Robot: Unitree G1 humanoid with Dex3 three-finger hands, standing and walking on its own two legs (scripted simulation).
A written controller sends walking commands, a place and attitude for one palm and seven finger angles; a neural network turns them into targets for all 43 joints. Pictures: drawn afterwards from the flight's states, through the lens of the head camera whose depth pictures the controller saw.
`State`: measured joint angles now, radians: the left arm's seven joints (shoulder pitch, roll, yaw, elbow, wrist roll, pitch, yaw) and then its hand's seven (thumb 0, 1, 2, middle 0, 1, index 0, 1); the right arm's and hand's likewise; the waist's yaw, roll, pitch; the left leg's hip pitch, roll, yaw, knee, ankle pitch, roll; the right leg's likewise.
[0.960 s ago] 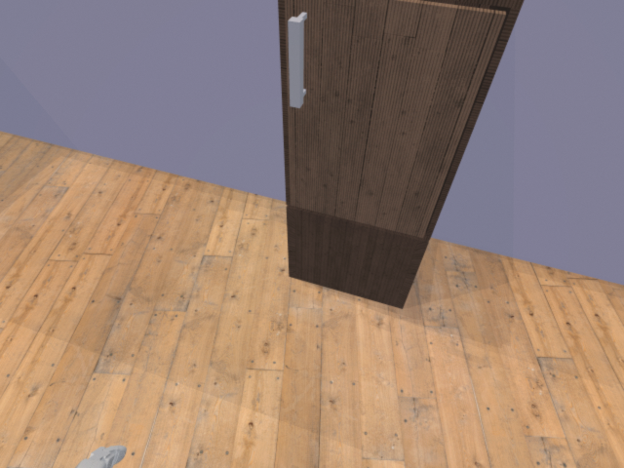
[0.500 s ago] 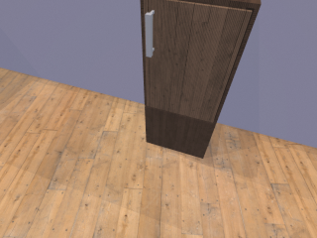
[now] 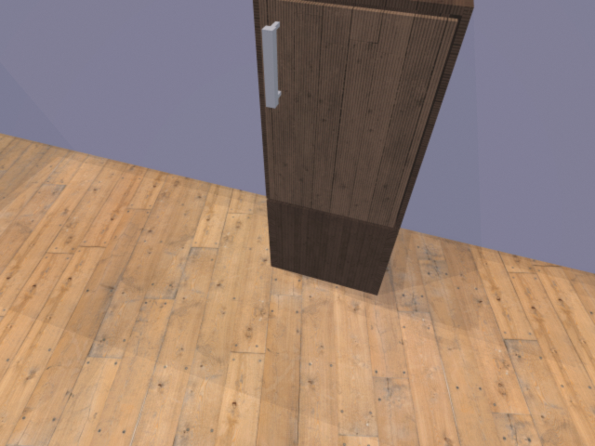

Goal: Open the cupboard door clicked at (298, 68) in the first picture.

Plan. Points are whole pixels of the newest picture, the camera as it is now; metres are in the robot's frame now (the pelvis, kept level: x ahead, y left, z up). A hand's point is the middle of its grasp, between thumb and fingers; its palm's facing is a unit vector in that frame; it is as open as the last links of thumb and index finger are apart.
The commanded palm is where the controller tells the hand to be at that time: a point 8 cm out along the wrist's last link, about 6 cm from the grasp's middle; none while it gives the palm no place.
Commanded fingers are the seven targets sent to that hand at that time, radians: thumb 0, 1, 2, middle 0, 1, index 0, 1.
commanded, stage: look at it before walking up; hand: left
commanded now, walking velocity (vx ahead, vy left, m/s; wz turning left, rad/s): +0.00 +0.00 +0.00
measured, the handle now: (274, 65) +0.88 +0.11 +0.11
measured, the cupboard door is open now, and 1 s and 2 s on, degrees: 0 0 0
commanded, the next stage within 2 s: turn to face it in 0.48 s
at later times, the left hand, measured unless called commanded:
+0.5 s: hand out of the picture +0.07 +0.24 -0.16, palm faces -0.02 -0.94 -0.34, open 7.4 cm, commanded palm none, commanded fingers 0.00 0.90 0.90 -0.20 -0.30 -0.20 -0.30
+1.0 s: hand out of the picture +0.06 +0.20 -0.18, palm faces -0.11 -0.96 -0.26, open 7.4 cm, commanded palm none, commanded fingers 0.00 0.90 0.90 -0.20 -0.30 -0.20 -0.30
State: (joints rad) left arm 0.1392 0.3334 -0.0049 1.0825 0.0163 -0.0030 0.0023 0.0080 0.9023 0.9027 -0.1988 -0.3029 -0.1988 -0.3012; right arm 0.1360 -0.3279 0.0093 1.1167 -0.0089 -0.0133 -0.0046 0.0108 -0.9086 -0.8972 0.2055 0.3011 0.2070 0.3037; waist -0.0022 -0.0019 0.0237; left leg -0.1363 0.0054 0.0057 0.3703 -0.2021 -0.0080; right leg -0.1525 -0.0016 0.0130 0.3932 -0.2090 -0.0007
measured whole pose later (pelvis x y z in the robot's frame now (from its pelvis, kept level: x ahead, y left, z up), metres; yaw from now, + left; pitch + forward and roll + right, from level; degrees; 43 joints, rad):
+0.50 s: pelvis +0.01 +0.00 +0.00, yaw +0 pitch -2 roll +0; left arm 0.14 0.33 0.00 1.09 0.02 0.00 0.00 0.01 0.90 0.90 -0.20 -0.30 -0.20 -0.30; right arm 0.12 -0.33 0.01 1.12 -0.01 -0.02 -0.01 0.01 -0.91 -0.90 0.21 0.30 0.21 0.30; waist 0.00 0.00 0.03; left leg -0.13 0.01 0.01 0.35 -0.20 -0.01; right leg -0.14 0.00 0.01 0.38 -0.21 0.00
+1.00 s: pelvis -0.01 -0.01 -0.01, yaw -6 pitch -1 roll +1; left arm 0.20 0.24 0.01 1.01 0.02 0.05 0.00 0.01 0.90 0.90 -0.20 -0.30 -0.20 -0.30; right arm 0.18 -0.22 -0.01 1.03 -0.01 0.02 -0.02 0.01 -0.91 -0.90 0.20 0.30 0.21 0.30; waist 0.00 -0.01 0.06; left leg -0.22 0.05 0.10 0.53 -0.29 -0.02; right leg -0.29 0.05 0.11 0.58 -0.27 -0.01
